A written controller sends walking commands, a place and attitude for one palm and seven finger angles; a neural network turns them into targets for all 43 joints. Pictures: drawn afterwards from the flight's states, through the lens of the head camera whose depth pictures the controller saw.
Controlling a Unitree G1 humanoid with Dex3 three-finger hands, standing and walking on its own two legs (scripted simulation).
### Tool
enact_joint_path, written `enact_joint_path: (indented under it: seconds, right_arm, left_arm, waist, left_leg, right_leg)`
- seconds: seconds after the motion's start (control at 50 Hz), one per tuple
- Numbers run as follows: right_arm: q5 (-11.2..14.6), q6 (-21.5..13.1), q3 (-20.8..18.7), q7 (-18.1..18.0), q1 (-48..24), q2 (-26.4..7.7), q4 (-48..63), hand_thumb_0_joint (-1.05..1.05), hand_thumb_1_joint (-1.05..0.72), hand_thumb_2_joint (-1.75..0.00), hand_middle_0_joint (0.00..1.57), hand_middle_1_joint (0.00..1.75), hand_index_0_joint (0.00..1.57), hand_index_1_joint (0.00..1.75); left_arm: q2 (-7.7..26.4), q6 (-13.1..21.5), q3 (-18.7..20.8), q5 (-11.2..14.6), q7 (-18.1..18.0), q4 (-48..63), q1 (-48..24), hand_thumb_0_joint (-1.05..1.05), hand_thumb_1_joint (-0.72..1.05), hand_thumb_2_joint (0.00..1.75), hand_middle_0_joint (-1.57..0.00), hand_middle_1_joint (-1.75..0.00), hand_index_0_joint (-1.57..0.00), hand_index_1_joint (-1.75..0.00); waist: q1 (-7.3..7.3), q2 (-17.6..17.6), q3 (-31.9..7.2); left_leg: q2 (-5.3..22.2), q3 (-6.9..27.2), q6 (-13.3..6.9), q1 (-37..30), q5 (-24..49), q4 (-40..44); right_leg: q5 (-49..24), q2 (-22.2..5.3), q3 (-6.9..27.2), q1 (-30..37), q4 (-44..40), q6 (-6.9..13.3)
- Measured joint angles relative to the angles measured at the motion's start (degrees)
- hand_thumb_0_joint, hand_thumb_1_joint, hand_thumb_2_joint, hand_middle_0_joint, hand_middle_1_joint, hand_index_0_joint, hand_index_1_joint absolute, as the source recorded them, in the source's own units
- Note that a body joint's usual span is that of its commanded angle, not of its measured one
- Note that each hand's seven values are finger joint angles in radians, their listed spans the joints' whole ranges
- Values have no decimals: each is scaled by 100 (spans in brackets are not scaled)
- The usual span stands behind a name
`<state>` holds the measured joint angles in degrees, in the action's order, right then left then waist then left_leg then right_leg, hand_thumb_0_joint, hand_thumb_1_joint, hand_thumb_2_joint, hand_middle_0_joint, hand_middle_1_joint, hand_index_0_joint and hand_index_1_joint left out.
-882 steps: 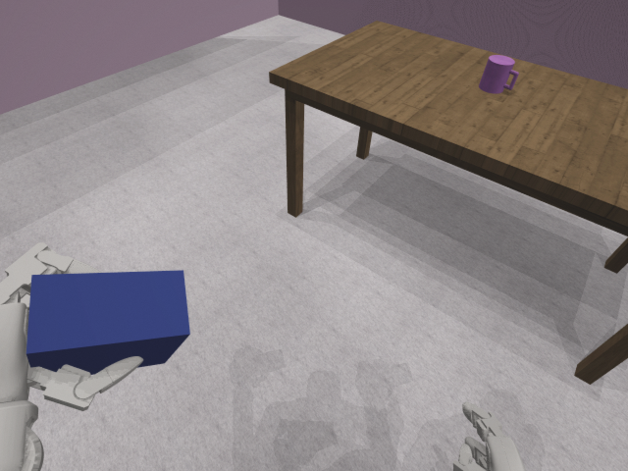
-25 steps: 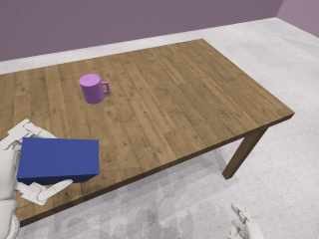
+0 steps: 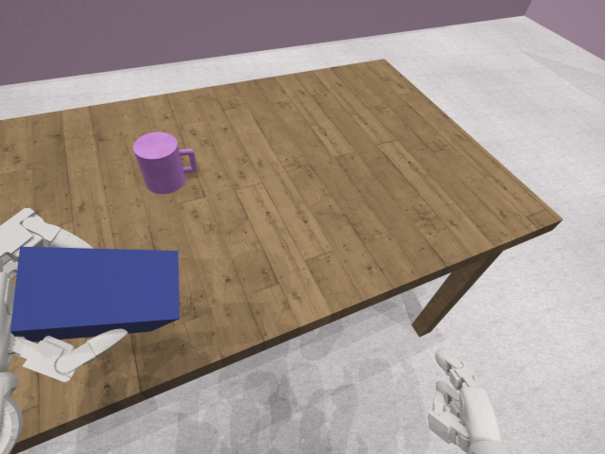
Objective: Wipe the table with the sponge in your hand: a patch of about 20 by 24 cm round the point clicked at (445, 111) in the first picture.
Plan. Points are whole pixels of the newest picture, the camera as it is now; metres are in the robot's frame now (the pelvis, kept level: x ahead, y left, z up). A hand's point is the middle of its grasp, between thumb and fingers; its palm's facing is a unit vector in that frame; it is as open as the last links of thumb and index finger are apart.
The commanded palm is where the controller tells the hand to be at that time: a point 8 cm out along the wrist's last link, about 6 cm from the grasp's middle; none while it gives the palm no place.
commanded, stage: come to a stop and stand still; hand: left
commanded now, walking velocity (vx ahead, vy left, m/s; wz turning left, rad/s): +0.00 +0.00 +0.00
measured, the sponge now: (121, 296) +0.23 +0.21 +0.13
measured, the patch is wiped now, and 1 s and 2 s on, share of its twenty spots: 0.00 0.00 0.00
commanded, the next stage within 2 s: look again from close up in 0.06 s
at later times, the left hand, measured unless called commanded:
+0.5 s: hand (65, 309) +0.21 +0.24 +0.15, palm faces +0.37 -0.86 -0.37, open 10.4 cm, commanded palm +0.15 +0.28 +0.17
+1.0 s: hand (56, 333) +0.19 +0.25 +0.14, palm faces +0.46 -0.64 -0.61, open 10.4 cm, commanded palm +0.15 +0.27 +0.17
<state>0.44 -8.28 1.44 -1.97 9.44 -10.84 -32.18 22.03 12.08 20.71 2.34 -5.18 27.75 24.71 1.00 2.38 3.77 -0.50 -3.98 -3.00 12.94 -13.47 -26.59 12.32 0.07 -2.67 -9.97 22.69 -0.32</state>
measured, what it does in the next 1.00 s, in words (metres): stands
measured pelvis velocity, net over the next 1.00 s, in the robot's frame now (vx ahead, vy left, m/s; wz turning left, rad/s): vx -0.02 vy -0.04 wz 0.06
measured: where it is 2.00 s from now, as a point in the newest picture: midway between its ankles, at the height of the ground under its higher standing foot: outside the picture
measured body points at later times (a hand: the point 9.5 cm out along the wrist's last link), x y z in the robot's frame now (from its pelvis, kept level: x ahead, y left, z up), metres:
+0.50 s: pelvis -0.01 +0.00 +0.00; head +0.01 +0.02 +0.45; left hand +0.18 +0.29 +0.17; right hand +0.17 -0.22 -0.07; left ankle +0.01 +0.08 -0.74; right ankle +0.00 -0.12 -0.74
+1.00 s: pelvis -0.02 -0.04 -0.02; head -0.02 -0.04 +0.43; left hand +0.16 +0.28 +0.17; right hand +0.20 -0.23 -0.09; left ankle +0.01 +0.08 -0.74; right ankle +0.00 -0.12 -0.74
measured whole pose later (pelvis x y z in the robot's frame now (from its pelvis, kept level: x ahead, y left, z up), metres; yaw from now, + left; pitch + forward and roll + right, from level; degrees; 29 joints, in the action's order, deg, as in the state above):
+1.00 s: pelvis -0.02 -0.04 -0.02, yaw +3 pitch -1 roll +0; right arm -1.1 -5.2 3.1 -2.3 7.6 -12.7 -35.0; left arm 27.7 -0.3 17.7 -8.7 -7.8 21.0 17.3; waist 4.0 -0.7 0.7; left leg 0.1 -0.3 -0.4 19.3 -15.9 -36.4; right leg 18.3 0.9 -5.2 -16.8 36.1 2.9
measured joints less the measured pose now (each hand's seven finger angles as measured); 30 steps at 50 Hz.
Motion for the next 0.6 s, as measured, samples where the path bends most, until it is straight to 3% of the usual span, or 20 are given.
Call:
enact_joint_path:
  seconds: [0.18,0.56,0.58,0.6]
  right_arm:
    - [8,89,-2,-54,75,-23,-53,1,-90,-90,20,30,20,30]
    - [8,110,-10,-75,226,-32,-131,1,-90,-90,20,30,20,30]
    - [132,132,78,-199,343,-101,30,1,-90,-90,20,30,20,30]
    - [63,74,84,-255,439,-137,79,1,-90,-90,20,30,20,30]
  left_arm:
    - [-112,-75,-86,5,-65,-59,-47,-1,-52,102,-68,-137,-70,-135]
    - [-125,-131,-140,-2,-73,-182,8,-1,-52,102,-67,-137,-70,-135]
    - [102,-110,-167,-89,-5,-235,-237,-1,-52,102,-68,-137,-70,-135]
    - [444,-136,-155,-309,110,-383,-716,-1,-52,102,-68,-136,-71,-135]
  waist:
    - [80,-54,-43]
    - [0,-122,-76]
    - [39,-135,-36]
    - [139,-109,18]
  left_leg:
    - [-7,37,4,-22,40,49]
    - [11,31,-1,-9,158,141]
    - [5,84,-11,63,138,47]
    - [-40,136,-13,135,107,-80]
  right_leg:
    - [-31,-3,-37,38,-57,6]
    - [-174,21,-29,40,-189,16]
    - [-93,42,-25,-18,-63,-43]
    - [-17,22,-34,-113,158,36]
